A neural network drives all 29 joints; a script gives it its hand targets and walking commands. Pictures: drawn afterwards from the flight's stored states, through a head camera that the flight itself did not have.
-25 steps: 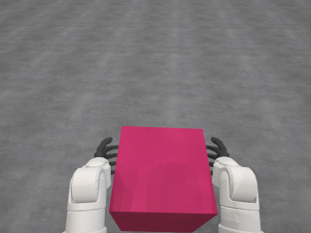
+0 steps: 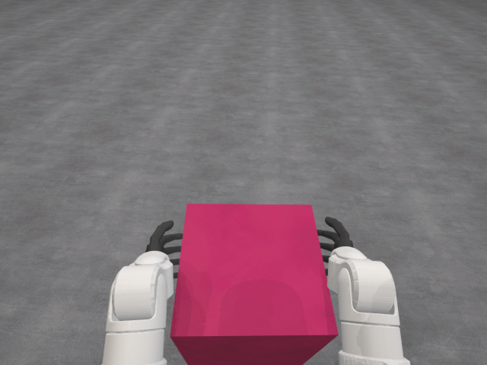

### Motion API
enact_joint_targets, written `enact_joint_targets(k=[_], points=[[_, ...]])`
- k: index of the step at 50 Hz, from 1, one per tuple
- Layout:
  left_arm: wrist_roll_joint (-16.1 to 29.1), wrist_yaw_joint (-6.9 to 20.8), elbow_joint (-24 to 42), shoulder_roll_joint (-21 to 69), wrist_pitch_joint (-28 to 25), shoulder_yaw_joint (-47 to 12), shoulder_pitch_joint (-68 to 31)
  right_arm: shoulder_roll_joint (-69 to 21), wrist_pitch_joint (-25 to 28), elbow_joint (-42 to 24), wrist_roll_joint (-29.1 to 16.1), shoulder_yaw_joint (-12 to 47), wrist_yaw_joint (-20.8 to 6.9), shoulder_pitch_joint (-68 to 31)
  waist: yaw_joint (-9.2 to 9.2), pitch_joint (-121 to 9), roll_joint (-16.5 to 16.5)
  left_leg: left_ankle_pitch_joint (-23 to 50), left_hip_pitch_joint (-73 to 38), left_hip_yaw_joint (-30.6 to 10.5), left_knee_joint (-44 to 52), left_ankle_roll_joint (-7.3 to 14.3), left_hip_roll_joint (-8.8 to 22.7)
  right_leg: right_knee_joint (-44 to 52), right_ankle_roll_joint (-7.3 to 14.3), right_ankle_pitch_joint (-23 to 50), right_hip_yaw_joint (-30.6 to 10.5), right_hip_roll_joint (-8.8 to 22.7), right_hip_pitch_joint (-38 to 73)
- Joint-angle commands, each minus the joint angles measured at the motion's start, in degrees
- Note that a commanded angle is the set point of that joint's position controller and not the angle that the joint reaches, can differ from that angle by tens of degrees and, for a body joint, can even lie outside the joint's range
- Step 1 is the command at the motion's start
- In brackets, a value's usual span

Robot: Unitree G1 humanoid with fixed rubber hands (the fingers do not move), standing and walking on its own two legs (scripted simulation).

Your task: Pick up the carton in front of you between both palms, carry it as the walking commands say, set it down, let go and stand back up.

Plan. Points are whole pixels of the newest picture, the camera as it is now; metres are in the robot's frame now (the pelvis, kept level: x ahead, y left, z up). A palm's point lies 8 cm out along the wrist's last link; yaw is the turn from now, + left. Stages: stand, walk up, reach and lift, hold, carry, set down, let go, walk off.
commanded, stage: carry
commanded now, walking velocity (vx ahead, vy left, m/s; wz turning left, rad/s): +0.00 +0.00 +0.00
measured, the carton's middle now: (247, 290) +0.28 +0.00 -0.02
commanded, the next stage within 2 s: hold in 1.32 s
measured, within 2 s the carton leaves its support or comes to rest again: neither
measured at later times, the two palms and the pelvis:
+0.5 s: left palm (151, 301) +0.23 +0.15 +0.04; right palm (343, 297) +0.24 -0.14 +0.05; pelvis -0.04 +0.00 +0.00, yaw +0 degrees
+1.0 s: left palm (145, 314) +0.22 +0.16 +0.04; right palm (343, 310) +0.22 -0.14 +0.04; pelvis -0.07 +0.01 +0.00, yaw +0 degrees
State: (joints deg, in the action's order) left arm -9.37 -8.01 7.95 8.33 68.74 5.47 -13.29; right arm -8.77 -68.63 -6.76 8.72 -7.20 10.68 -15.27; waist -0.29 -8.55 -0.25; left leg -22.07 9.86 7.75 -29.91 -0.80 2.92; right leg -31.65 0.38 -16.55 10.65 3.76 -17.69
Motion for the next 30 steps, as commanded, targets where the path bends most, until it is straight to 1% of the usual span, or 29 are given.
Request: enact_joint_targets(k=[1,4,7,13,18,21,26,30], points=[[26.5,19.0,3.3,61.7,-2.9,-39.6,-28.2,-61.1,1.8,-0.1,-24.9,38.5,-22.8,-23.8,0.23,-15.4,-0.6,43.4,-4.4,-3.4,-0.1,0.1,6.4,-1.3,0.5,36.3,-4.7,5.3,10.2],[25.7,19.6,2.3,61.4,-5.5,-39.8,-27.5,-60.9,4.5,0.8,-24.1,38.8,-23.3,-22.8,0.32,-15.3,-0.8,42.3,-4.4,-3.5,-0.3,0.5,6.6,-1.5,0.7,33.9,-4.9,5.4,9.8],[24.6,19.9,1.5,60.8,-8.2,-39.4,-26.8,-60.4,7.1,1.4,-23.2,38.9,-23.7,-22.0,0.38,-14.8,-1.0,39.7,-4.0,-3.6,-0.2,0.9,6.9,-1.4,0.8,30.2,-5.1,5.5,9.1],[21.5,20.5,-1.6,58.7,-13.3,-37.1,-25.2,-58.5,12.5,4.0,-20.7,37.6,-24.1,-20.8,0.39,-12.5,0.0,28.9,-0.9,-3.8,1.3,1.3,6.4,0.7,0.9,26.8,-5.7,6.1,8.9],[17.6,20.6,-5.2,56.1,-18.2,-33.7,-22.8,-56.2,17.6,6.9,-16.8,35.2,-23.8,-19.0,0.18,-10.5,0.2,21.7,0.7,-4.2,3.0,1.5,6.2,2.7,0.9,22.3,-6.2,6.3,8.1],[14.5,20.3,-7.4,53.3,-21.3,-30.9,-23.1,-53.4,20.9,8.9,-13.3,32.1,-23.2,-18.9,0.1,-9.1,0.2,17.5,1.7,-4.5,4.2,1.6,6.2,4.1,0.9,19.0,-6.6,6.3,7.2],[10.0,20.2,-14.2,50.8,-27.4,-25.1,-26.3,-50.9,26.9,16.0,-8.2,25.4,-22.9,-21.4,0.08,-7.8,0.1,12.2,3.0,-5.1,6.1,2.0,6.3,6.0,0.8,14.2,-7.0,6.2,6.2],[8.4,20.4,-18.1,52.1,-31.6,-23.1,-29.1,-52.1,31.1,20.0,-6.5,23.3,-23.2,-24.0,0.05,-8.8,0.2,10.7,3.3,-5.3,6.4,2.4,6.3,6.4,0.8,13.0,-6.9,6.1,6.7]])
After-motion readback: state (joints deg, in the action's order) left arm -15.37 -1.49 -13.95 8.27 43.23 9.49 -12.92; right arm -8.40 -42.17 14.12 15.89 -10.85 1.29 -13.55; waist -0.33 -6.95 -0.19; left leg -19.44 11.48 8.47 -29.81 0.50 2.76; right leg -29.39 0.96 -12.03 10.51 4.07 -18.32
